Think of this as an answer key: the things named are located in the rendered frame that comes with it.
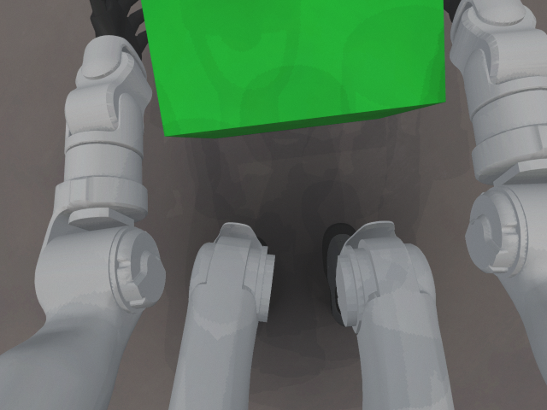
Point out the robot left foot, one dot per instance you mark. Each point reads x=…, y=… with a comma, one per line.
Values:
x=262, y=242

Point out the left robot forearm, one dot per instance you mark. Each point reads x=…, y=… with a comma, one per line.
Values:
x=104, y=147

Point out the left robot upper arm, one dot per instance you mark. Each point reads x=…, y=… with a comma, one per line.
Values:
x=93, y=287

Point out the right robot hand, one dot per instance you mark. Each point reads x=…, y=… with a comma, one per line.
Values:
x=451, y=6

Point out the right robot upper arm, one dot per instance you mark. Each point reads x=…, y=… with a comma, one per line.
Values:
x=507, y=236

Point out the right robot forearm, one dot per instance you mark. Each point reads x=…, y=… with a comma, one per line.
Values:
x=503, y=61

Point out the carton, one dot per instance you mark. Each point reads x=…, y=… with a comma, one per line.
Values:
x=226, y=68

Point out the left robot thigh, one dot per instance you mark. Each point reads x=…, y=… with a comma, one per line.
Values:
x=214, y=364

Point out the left robot hand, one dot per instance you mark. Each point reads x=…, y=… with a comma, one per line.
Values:
x=109, y=17

